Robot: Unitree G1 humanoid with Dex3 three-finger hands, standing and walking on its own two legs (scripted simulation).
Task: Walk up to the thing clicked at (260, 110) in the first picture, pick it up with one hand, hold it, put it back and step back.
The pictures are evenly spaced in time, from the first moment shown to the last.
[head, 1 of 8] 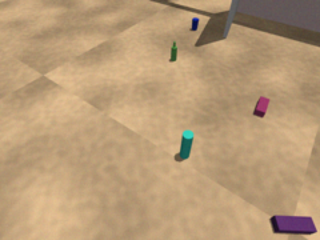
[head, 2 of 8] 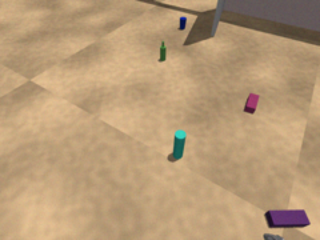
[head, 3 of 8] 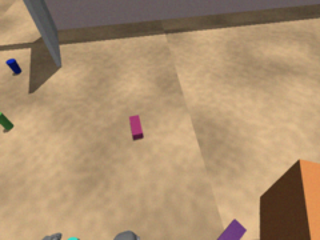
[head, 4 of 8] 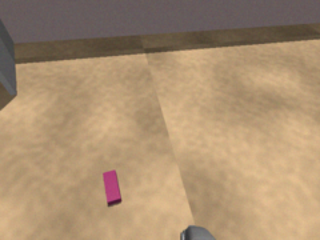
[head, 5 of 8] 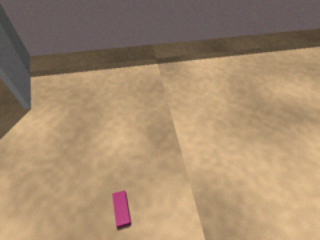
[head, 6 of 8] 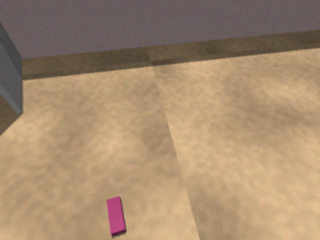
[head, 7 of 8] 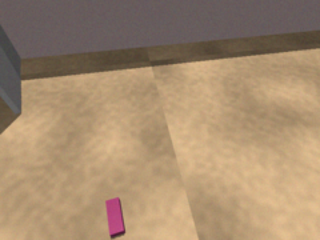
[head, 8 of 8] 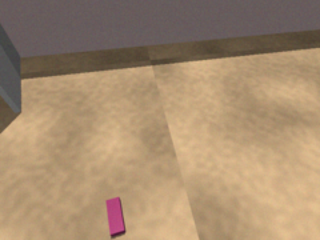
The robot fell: no
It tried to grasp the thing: no
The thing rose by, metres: 0.00
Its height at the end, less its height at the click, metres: +0.00
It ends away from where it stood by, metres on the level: 0.00
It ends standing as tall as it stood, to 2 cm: yes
